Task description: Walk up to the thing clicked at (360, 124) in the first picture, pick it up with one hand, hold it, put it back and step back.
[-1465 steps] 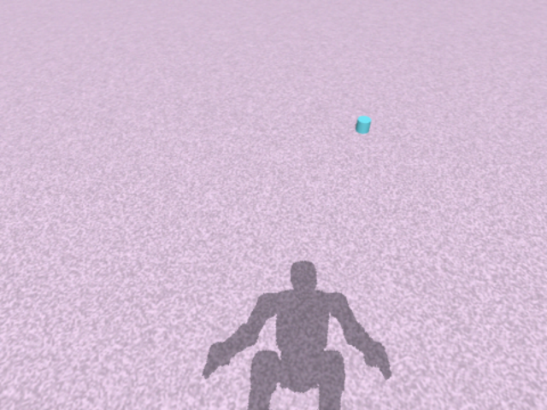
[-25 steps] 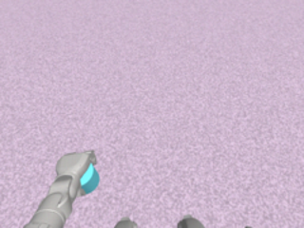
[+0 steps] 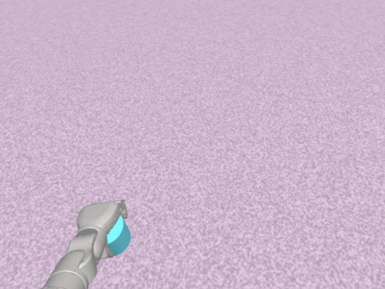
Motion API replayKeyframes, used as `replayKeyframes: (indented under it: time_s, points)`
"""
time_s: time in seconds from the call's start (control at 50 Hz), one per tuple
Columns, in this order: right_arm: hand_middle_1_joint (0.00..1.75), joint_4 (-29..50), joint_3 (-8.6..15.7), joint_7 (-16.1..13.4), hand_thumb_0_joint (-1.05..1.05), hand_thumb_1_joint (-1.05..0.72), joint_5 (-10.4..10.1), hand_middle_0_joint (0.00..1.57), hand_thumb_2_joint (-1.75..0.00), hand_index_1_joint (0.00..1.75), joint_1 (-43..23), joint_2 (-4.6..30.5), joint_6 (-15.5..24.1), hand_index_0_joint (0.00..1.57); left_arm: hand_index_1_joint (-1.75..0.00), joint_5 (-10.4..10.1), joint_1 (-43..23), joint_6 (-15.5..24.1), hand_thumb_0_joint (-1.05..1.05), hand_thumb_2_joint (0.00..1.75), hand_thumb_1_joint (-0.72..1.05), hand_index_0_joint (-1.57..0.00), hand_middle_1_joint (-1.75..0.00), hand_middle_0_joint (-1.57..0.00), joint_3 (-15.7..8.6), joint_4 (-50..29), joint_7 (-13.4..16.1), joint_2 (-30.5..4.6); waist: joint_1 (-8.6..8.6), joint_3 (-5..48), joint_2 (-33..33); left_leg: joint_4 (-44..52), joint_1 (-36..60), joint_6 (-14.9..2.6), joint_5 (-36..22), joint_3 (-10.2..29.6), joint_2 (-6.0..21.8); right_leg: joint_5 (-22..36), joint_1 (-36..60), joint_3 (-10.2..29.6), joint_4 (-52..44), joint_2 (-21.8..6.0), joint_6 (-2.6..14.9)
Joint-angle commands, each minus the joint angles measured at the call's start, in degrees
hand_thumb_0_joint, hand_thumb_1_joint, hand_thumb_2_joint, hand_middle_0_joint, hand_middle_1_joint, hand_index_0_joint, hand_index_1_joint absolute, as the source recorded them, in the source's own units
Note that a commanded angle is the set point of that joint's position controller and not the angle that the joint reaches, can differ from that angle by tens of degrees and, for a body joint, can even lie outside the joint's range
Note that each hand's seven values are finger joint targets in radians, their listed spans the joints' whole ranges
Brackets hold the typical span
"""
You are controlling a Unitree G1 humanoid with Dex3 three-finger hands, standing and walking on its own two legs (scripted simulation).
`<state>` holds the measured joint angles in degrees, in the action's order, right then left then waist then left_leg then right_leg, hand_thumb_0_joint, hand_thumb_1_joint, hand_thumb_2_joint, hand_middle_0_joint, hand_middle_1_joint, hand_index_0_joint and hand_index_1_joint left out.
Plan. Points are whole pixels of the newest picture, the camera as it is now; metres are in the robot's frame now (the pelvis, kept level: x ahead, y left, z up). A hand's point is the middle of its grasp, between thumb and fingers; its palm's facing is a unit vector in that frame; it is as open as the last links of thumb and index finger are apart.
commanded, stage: hold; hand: left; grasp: from above
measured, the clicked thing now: (110, 233) +0.31 +0.22 -0.11
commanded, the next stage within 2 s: crouch in 1.78 s
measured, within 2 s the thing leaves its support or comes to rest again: neither
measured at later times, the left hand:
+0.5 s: hand (102, 231) +0.29 +0.22 -0.05, palm faces -0.47 -0.06 -0.88, open 10.9 cm
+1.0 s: hand (97, 238) +0.27 +0.22 -0.03, palm faces -0.45 -0.05 -0.89, open 10.9 cm
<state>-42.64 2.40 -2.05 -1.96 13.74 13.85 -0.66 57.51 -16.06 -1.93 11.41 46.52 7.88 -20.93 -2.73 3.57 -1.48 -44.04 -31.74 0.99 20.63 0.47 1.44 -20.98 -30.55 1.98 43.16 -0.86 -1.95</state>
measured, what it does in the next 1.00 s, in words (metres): stands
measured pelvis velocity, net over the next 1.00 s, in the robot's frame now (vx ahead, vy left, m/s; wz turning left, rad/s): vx -0.02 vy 0.00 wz -0.01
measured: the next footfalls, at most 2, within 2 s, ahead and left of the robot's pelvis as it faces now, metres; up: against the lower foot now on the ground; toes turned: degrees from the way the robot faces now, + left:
none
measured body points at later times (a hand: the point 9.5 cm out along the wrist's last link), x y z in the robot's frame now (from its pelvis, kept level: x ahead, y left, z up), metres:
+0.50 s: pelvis +0.00 +0.00 +0.02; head +0.02 -0.01 +0.46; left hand +0.31 +0.22 +0.00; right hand +0.11 -0.27 -0.10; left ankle +0.01 +0.13 -0.71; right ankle +0.01 -0.14 -0.71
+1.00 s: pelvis -0.02 +0.00 +0.02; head -0.01 -0.02 +0.47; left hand +0.29 +0.22 +0.02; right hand +0.11 -0.26 -0.09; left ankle +0.01 +0.13 -0.71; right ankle +0.01 -0.14 -0.71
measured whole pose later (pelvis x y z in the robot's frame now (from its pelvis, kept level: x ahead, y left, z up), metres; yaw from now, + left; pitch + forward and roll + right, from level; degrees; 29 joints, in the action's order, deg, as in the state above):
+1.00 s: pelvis -0.02 +0.00 +0.02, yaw -1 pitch +1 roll +0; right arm -40.3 1.7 -2.3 -2.9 11.2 14.7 -2.0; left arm 57.0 -14.3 -0.5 12.6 39.9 0.8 -22.0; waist -0.5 0.3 -2.4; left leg -32.1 -19.4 1.0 13.8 -0.6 1.4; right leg -14.5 -19.2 2.9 32.5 -1.0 -1.8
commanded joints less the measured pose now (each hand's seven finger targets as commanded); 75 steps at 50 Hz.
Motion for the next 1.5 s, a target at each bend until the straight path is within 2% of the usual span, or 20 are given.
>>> replayKeyframes:
  time_s: [0.0,0.14,0.22,0.38,0.48,0.6,0.68,0.82,0.92,1.02,1.1,1.12,1.22,1.26,1.3,1.32,1.34,1.4,1.42,1.48]
  points:
    - [0.30,5.9,3.4,-0.5,0.00,-0.90,0.0,0.20,-0.90,0.30,0.6,9.0,1.6,0.20,-1.04,0.5,-20.7,0.4,0.00,1.14,0.51,-0.88,-1.06,-0.86,-5.3,-11.4,2.6,-12.7,-0.57,17.6,-1.8,6.4,15.2,-0.28,-18.9,-0.8,-1.9,17.5,6.2,-2.0,-7.3,2.4,1.91]
    - [0.30,6.7,3.6,-0.1,0.00,-0.90,-0.2,0.20,-0.90,0.30,-0.7,8.8,1.1,0.20,-1.06,0.0,-18.8,0.0,0.00,1.18,0.53,-0.90,-1.07,-0.88,-4.5,-11.6,0.0,-11.9,0.70,17.3,-0.3,7.9,16.7,-0.53,-21.8,-1.4,-2.3,20.8,10.3,-1.6,-9.3,2.4,1.62]
    - [0.30,7.4,3.6,0.0,0.00,-0.90,-0.2,0.20,-0.90,0.30,-1.3,9.0,0.8,0.20,-1.02,-0.2,-18.2,0.4,0.00,1.12,0.52,-0.89,-1.04,-0.87,-4.3,-12.5,-1.6,-11.8,0.62,14.9,-0.9,9.7,17.0,-0.42,-20.3,-1.3,-1.9,18.6,9.8,-2.0,-10.2,2.6,2.02]
    - [0.30,8.8,3.5,-0.1,0.00,-0.90,-0.5,0.20,-0.90,0.30,-2.1,9.2,0.3,0.20,-1.03,0.4,-20.7,1.0,0.00,1.13,0.49,-0.87,-1.04,-0.85,-5.7,-16.7,-1.9,-13.9,1.39,16.3,-1.1,11.0,18.9,-0.75,-21.3,-1.8,-2.2,20.0,12.7,-1.5,-11.5,2.5,1.91]
    - [0.30,8.8,3.3,0.0,0.00,-0.90,-0.5,0.20,-0.90,0.30,-2.8,9.1,0.3,0.20,-1.06,0.7,-21.2,0.6,0.00,1.15,0.50,-0.87,-1.08,-0.85,-5.6,-16.6,-1.7,-13.5,1.33,15.4,-1.5,12.2,19.4,-0.72,-18.8,-1.9,-2.1,17.4,12.3,-1.4,-12.6,2.5,2.04]
    - [0.30,9.5,3.0,-0.1,0.00,-0.90,-0.6,0.20,-0.90,0.30,-4.5,9.0,0.4,0.20,-1.05,-0.2,-18.5,0.5,0.00,1.14,0.51,-0.88,-1.06,-0.86,-4.4,-15.2,-3.7,-12.4,1.47,11.9,-0.4,14.4,18.8,-0.95,-14.1,-1.8,-1.8,12.8,12.0,-1.7,-14.6,2.5,2.07]
    - [0.30,10.2,2.7,-0.3,0.00,-0.90,-0.7,0.20,-0.90,0.30,-5.2,8.8,0.5,0.20,-1.04,-0.7,-18.8,1.2,0.00,1.12,0.47,-0.85,-1.05,-0.83,-4.7,-17.8,-4.8,-13.0,1.85,12.9,0.0,14.8,19.4,-1.29,-13.9,-2.0,-2.1,12.7,13.4,-1.4,-15.3,2.3,1.90]
    - [0.30,10.3,2.3,-0.7,0.00,-0.90,-0.8,0.20,-0.90,0.30,-6.3,8.6,0.8,0.20,-1.05,-0.2,-20.7,1.8,0.00,1.10,0.48,-0.85,-1.07,-0.82,-5.7,-20.1,-4.3,-14.3,2.17,12.9,-0.4,15.7,20.3,-1.08,-12.8,-2.0,-2.2,11.2,12.9,-1.4,-16.0,2.4,2.07]
    - [0.30,10.3,2.0,-0.7,0.00,-0.91,-0.9,0.20,-0.90,0.30,-7.3,8.5,1.2,0.20,-1.07,-0.5,-20.5,1.6,0.00,1.12,0.49,-0.86,-1.09,-0.83,-5.7,-19.2,-4.0,-14.3,2.48,10.7,-1.0,17.0,19.5,-0.88,-8.8,-1.8,-2.1,7.2,12.6,-1.4,-17.2,2.4,2.19]
    - [0.30,10.1,2.0,-0.8,0.00,-0.91,-0.9,0.20,-0.90,0.30,-7.7,8.4,1.3,0.20,-1.07,-0.4,-19.9,1.1,0.00,1.14,0.48,-0.85,-1.09,-0.83,-5.1,-19.4,-5.1,-13.8,2.36,12.3,-0.6,16.8,21.0,-1.05,-11.9,-2.0,-2.0,10.1,13.8,-1.3,-17.1,2.3,2.04]
    - [0.30,10.4,1.8,-0.9,0.00,-0.91,-1.1,0.20,-0.90,0.30,-8.2,8.4,1.3,0.20,-1.06,-1.1,-19.6,1.3,0.00,1.13,0.46,-0.84,-1.08,-0.82,-5.3,-21.0,-6.2,-14.1,2.91,11.4,-0.7,17.7,21.1,-0.93,-11.1,-1.8,-1.9,9.3,14.0,-1.6,-17.5,2.4,2.16]
    - [0.30,10.3,1.7,-1.0,0.00,-0.91,-1.1,0.20,-0.90,0.30,-8.4,8.3,1.4,0.20,-1.06,-1.1,-20.5,1.4,0.00,1.13,0.46,-0.84,-1.08,-0.82,-4.7,-21.1,-6.4,-13.6,2.40,11.0,-0.9,17.8,21.3,-0.91,-10.7,-1.8,-1.8,9.0,13.5,-1.5,-17.8,2.5,2.15]
    - [0.30,10.8,1.4,-1.2,0.00,-0.91,-1.2,0.20,-0.90,0.30,-8.9,8.1,1.5,0.20,-1.06,-1.5,-19.2,1.9,0.00,1.13,0.44,-0.83,-1.09,-0.80,-6.0,-22.2,-7.4,-15.0,3.26,11.3,-1.2,18.2,21.5,-1.11,-11.6,-1.8,-1.8,9.9,15.0,-1.4,-18.0,2.4,2.10]
    - [0.30,11.0,1.3,-1.3,0.00,-0.91,-1.3,0.20,-0.90,0.30,-9.1,8.0,1.5,0.20,-1.06,-1.5,-18.1,1.9,0.00,1.12,0.44,-0.82,-1.08,-0.80,-4.6,-22.1,-7.9,-13.2,2.77,11.0,0.1,17.8,22.0,-1.20,-13.0,-2.2,-2.1,11.0,15.0,-1.3,-18.1,2.4,1.98]
    - [0.30,10.6,1.4,-1.4,0.00,-0.91,-1.2,0.20,-0.90,0.30,-8.8,8.1,1.4,0.20,-1.05,-1.2,-18.7,2.0,0.00,1.10,0.45,-0.83,-1.07,-0.80,-7.1,-22.2,-7.6,-15.9,2.98,11.9,-0.5,17.8,22.3,-1.33,-14.3,-2.2,-2.0,12.6,15.9,-1.3,-17.9,2.3,1.91]
    - [0.30,10.8,1.4,-1.5,0.00,-0.91,-1.3,0.20,-0.90,0.30,-9.2,7.9,1.4,0.20,-1.04,-1.3,-18.7,2.1,0.00,1.10,0.45,-0.84,-1.06,-0.81,-6.1,-22.9,-7.7,-15.0,3.31,12.4,-0.2,17.9,22.8,-1.23,-15.3,-2.2,-2.0,13.2,16.0,-1.6,-17.8,2.5,2.05]
    - [0.30,10.6,1.5,-1.5,0.00,-0.91,-1.2,0.20,-0.90,0.30,-8.7,8.0,1.3,0.20,-1.04,-1.2,-20.7,2.2,0.00,1.13,0.46,-0.84,-1.06,-0.82,-5.8,-23.4,-7.7,-14.8,2.32,12.7,-0.3,17.6,23.4,-1.41,-15.6,-2.4,-2.0,13.8,15.6,-1.3,-17.9,2.4,1.87]
    - [0.30,10.3,1.6,-1.5,0.00,-0.91,-1.2,0.20,-0.90,0.30,-8.6,7.9,1.2,0.20,-1.04,-1.2,-20.0,2.4,0.00,1.10,0.45,-0.83,-1.07,-0.81,-6.4,-23.2,-7.5,-15.0,2.97,12.1,-1.1,18.0,23.2,-1.23,-15.6,-2.2,-1.9,13.8,15.5,-1.5,-17.9,2.5,2.07]
    - [0.30,10.4,1.4,-1.5,0.00,-0.91,-1.3,0.20,-0.90,0.30,-8.8,7.7,1.2,0.20,-1.06,-1.3,-20.1,2.5,0.00,1.11,0.46,-0.84,-1.08,-0.81,-5.0,-22.7,-7.7,-13.8,2.86,12.1,-0.5,17.9,23.3,-1.21,-15.9,-2.3,-2.0,13.7,15.7,-1.5,-18.0,2.5,2.06]
    - [0.30,11.0,1.5,-1.5,0.00,-0.91,-1.3,0.20,-0.90,0.30,-9.4,7.8,1.0,0.20,-1.05,-1.4,-18.1,2.2,0.00,1.11,0.48,-0.86,-1.07,-0.83,-6.0,-23.6,-7.5,-14.3,3.25,11.8,-0.6,18.0,23.1,-1.30,-15.5,-2.5,-2.3,13.4,16.2,-1.4,-18.6,2.3,1.97]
